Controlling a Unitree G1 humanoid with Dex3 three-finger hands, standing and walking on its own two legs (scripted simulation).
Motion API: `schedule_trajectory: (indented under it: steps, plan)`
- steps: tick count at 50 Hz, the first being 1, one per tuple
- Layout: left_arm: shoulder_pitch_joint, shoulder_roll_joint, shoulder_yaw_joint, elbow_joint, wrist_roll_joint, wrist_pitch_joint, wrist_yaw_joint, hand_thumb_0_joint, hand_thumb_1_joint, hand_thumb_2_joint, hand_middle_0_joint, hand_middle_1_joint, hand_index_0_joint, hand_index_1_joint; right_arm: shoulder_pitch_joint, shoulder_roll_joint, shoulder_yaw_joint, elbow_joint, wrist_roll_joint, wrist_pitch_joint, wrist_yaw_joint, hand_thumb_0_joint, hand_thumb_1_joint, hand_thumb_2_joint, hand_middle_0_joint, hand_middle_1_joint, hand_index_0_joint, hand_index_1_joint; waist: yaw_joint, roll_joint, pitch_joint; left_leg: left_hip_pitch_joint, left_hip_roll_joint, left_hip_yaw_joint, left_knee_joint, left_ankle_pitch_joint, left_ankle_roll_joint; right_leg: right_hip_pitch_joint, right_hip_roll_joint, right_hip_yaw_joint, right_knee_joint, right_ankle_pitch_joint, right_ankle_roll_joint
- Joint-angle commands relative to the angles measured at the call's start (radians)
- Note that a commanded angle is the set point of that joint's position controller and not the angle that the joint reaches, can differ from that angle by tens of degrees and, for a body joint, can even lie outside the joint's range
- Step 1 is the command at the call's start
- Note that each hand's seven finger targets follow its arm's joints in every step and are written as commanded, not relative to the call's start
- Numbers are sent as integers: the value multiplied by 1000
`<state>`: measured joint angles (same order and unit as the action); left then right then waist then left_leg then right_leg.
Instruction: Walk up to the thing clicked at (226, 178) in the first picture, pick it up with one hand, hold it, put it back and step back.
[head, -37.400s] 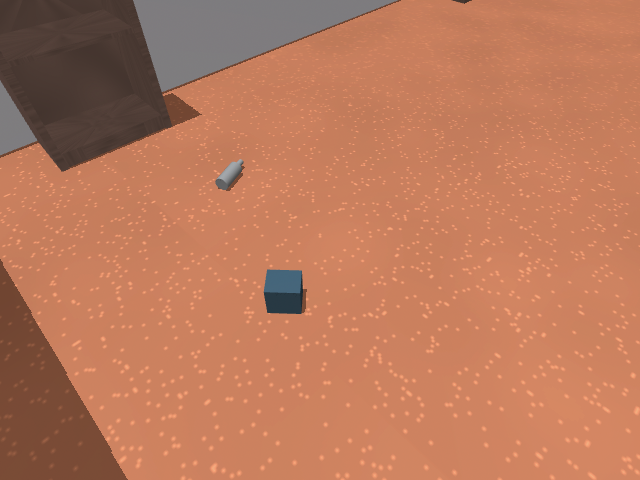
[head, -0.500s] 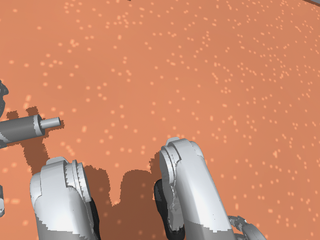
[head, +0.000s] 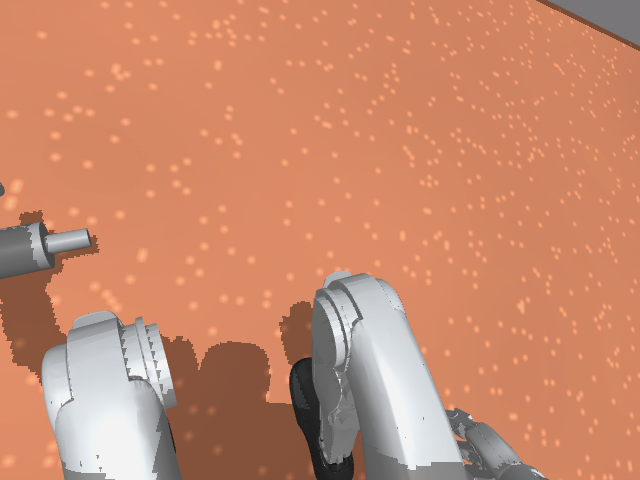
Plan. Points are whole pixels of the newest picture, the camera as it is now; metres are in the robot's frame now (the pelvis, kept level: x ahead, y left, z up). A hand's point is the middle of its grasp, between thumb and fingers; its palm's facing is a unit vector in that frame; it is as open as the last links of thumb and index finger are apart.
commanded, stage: rest palm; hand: left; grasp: from above
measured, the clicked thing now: (9, 252) +0.43 +0.32 -0.27
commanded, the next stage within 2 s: close in 1.02 s
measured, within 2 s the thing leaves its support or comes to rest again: neither
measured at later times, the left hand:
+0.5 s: hand out of the picture +0.41 +0.34 -0.23, palm faces -0.44 -0.17 -0.88, open 14.5 cm
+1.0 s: hand out of the picture +0.41 +0.34 -0.24, palm faces -0.43 -0.15 -0.89, open 14.3 cm
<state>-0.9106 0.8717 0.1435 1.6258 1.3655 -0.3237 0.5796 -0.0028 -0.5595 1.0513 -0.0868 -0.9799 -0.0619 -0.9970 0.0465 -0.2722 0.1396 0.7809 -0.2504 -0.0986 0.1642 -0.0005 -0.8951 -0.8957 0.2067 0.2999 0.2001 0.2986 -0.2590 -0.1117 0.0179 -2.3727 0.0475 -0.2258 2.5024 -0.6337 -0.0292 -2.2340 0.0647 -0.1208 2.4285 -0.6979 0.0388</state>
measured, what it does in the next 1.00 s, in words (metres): stands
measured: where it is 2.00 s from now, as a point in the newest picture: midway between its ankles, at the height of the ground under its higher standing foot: (247, 466)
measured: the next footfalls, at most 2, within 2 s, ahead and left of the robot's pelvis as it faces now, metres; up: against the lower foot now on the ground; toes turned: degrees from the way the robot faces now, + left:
none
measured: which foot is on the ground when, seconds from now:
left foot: down 0.00-1.00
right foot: down 0.00-1.00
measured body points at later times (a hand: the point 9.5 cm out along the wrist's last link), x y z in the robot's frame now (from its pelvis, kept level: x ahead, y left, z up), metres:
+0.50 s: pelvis +0.01 +0.00 -0.01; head +0.25 +0.11 +0.35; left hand +0.43 +0.35 -0.18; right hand +0.07 -0.26 -0.09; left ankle +0.08 +0.14 -0.27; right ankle +0.10 -0.12 -0.27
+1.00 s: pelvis +0.01 +0.01 -0.01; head +0.25 +0.13 +0.35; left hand +0.43 +0.35 -0.19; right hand +0.11 -0.25 -0.08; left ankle +0.08 +0.14 -0.27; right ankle +0.10 -0.12 -0.27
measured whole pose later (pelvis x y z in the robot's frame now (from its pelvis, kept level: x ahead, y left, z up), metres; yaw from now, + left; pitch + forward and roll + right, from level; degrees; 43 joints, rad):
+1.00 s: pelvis +0.01 +0.01 -0.01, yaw -3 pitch +25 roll -12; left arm -0.86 0.94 0.17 1.67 1.29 -0.27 0.64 0.00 -0.54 1.03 -0.09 -0.95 -0.06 -0.97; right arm 0.00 -0.30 0.22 0.76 -0.32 -0.23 0.25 0.00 -0.90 -0.90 0.21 0.30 0.20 0.30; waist -0.29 -0.15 0.10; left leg -2.36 0.05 -0.29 2.58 -0.69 -0.02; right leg -2.20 0.09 -0.16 2.46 -0.73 0.06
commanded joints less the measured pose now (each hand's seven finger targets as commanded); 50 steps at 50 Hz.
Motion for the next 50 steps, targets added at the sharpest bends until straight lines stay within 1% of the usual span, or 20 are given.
schedule_trajectory:
  steps: [1,2,4,5,9,11,12,15,18,19,24,26,29,32,36,39,41,42,44,50]
  plan:
    - [-302,314,48,-124,-20,37,65,0,-570,1028,-64,-961,-44,-979,156,-290,-62,-19,-16,-38,-3,0,-891,-899,200,300,200,300,-3,435,-593,519,-5,139,-216,61,40,223,28,-80,-247,158,-67]
    - [-261,289,31,-82,-27,50,61,0,-579,1036,-64,-958,-42,-980,163,-285,-58,-2,-15,-42,1,0,-893,-899,200,300,200,300,11,439,-580,514,-4,141,-216,63,39,220,29,-81,-240,160,-68]
    - [-272,317,62,-96,-50,53,58,0,-572,1025,-61,-958,-41,-977,149,-299,-58,-22,-27,-61,10,0,-891,-899,200,300,200,300,-13,433,-595,524,-1,132,-203,77,39,234,30,-96,-227,179,-64]
    - [-263,280,33,-91,-56,56,46,0,-579,1025,-59,-960,-39,-979,156,-295,-48,-28,-28,-67,14,0,-893,-900,200,300,200,300,-18,437,-581,513,-3,132,-201,82,41,244,28,-97,-225,189,-60]
    - [-175,364,123,-79,-83,51,29,0,-583,1028,-60,-954,-37,-976,174,-302,-47,-14,-36,-69,16,0,-893,-901,200,300,200,300,7,417,-596,489,2,127,-190,108,44,298,35,-97,-232,219,-57]
    - [-157,339,111,-93,-91,41,13,0,-589,1029,-58,-946,-33,-970,167,-296,-46,-20,-40,-67,20,0,-891,-900,200,300,200,300,4,429,-596,503,5,122,-190,119,41,300,37,-107,-220,233,-58]
    - [-175,300,69,-95,-91,36,1,0,-587,1030,-60,-954,-36,-978,159,-292,-42,-33,-43,-68,24,0,-893,-901,200,300,200,300,-12,439,-583,495,3,120,-182,117,42,296,38,-100,-216,239,-58]
    - [-159,357,114,-118,-106,11,-2,0,-586,1031,-60,-941,-34,-965,179,-300,-30,-18,-41,-63,26,0,-889,-899,200,300,200,300,-10,391,-596,479,5,112,-161,143,48,336,38,-102,-223,271,-48]
    - [-168,344,86,-119,-86,-12,2,0,-595,1041,-62,-931,-32,-961,175,-306,-22,-17,-52,-62,35,0,-891,-901,200,300,200,300,-28,417,-582,512,10,107,-151,169,42,325,40,-114,-202,295,-48]
    - [-142,351,108,-111,-90,-19,10,0,-585,1033,-62,-941,-35,-967,172,-306,-21,-14,-51,-58,35,0,-889,-900,200,300,200,300,-16,417,-588,509,11,104,-159,165,41,337,45,-114,-210,291,-49]
    - [-147,349,93,-112,-67,-36,48,0,-583,1046,-64,-925,-32,-956,145,-323,-19,-19,-63,-57,38,0,-886,-900,200,300,200,300,-15,453,-561,522,13,96,-171,133,33,299,49,-137,-199,249,-56]
    - [-162,320,58,-99,-53,-32,64,0,-566,1032,-62,-938,-37,-963,124,-320,-14,-29,-68,-63,42,0,-885,-899,200,300,200,300,-24,453,-538,503,14,95,-175,102,32,279,51,-135,-198,220,-61]
    - [-157,318,55,-96,-44,-14,96,0,-565,1031,-71,-927,-43,-954,122,-327,-16,-23,-73,-74,46,0,-888,-900,200,300,200,300,-23,427,-529,487,12,100,-168,90,34,281,54,-129,-209,206,-58]
    - [-165,275,16,-64,-57,10,113,0,-569,1034,-71,-925,-41,-954,108,-324,-9,-9,-76,-91,54,0,-888,-900,200,300,200,300,-31,435,-498,480,11,95,-172,68,33,249,54,-137,-204,185,-60]
    - [-193,308,25,-87,-61,32,129,0,-561,1030,-77,-937,-50,-964,87,-340,-12,-23,-66,-112,59,0,-891,-902,200,300,200,300,-26,442,-512,496,14,91,-176,71,31,252,55,-141,-200,191,-61]
    - [-173,267,0,-62,-73,48,127,0,-556,1016,-75,-940,-51,-963,77,-329,-12,-12,-59,-122,66,0,-893,-903,200,300,200,300,-18,455,-505,499,16,90,-186,62,28,245,60,-139,-202,180,-64]
    - [-179,304,32,-70,-71,54,123,0,-552,1019,-75,-955,-53,-975,90,-345,-17,-21,-60,-130,69,0,-894,-903,200,300,200,300,-28,458,-517,520,16,90,-179,91,28,259,56,-146,-194,213,-60]
    - [-188,255,-14,-62,-80,57,113,0,-552,1006,-74,-954,-53,-973,78,-330,-10,-19,-58,-135,74,0,-895,-904,200,300,200,300,-32,464,-498,504,15,91,-174,79,29,245,54,-142,-194,203,-60]
    - [-180,316,43,-80,-93,54,118,0,-563,1023,-71,-954,-48,-976,92,-350,-10,-21,-55,-138,74,0,-895,-904,200,300,200,300,-33,452,-524,521,16,85,-178,110,31,283,53,-149,-203,234,-56]
    - [-155,304,47,-66,-101,34,89,0,-549,1023,-77,-962,-55,-983,106,-343,-9,-21,-61,-136,79,0,-895,-904,200,300,200,300,-44,463,-532,538,20,78,-169,148,30,304,55,-154,-189,273,-52]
